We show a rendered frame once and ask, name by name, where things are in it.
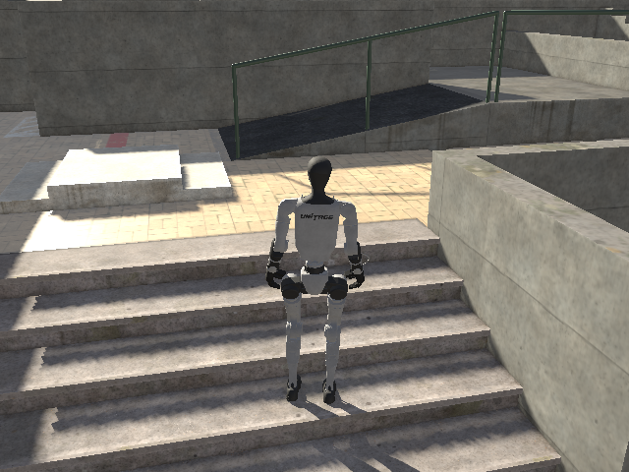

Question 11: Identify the robot right foot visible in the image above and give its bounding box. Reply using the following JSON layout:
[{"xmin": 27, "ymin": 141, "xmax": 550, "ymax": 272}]
[{"xmin": 322, "ymin": 379, "xmax": 336, "ymax": 404}]

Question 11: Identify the robot foot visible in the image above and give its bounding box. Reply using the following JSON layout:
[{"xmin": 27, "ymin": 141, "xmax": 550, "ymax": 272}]
[
  {"xmin": 322, "ymin": 379, "xmax": 336, "ymax": 404},
  {"xmin": 286, "ymin": 375, "xmax": 302, "ymax": 401}
]

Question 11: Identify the robot right forearm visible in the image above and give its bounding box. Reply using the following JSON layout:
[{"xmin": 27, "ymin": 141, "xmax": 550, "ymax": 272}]
[{"xmin": 348, "ymin": 241, "xmax": 364, "ymax": 274}]

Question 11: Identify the robot left forearm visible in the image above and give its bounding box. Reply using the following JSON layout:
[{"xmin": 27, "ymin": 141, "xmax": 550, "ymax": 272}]
[{"xmin": 266, "ymin": 238, "xmax": 284, "ymax": 273}]

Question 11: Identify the right robot hand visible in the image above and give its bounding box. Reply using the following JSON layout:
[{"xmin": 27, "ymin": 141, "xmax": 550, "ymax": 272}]
[{"xmin": 343, "ymin": 270, "xmax": 365, "ymax": 289}]

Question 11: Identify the left robot upper arm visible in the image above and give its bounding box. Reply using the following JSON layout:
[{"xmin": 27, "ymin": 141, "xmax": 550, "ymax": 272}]
[{"xmin": 273, "ymin": 198, "xmax": 298, "ymax": 253}]

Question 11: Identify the left robot hand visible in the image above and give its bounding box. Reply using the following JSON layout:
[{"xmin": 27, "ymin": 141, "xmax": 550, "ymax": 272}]
[{"xmin": 265, "ymin": 269, "xmax": 286, "ymax": 289}]

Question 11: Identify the right robot upper arm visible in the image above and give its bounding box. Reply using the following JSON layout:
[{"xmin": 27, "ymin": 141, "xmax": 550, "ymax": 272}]
[{"xmin": 338, "ymin": 200, "xmax": 358, "ymax": 256}]

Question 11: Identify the robot left foot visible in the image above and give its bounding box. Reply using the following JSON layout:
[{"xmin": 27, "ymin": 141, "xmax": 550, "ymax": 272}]
[{"xmin": 286, "ymin": 375, "xmax": 302, "ymax": 401}]

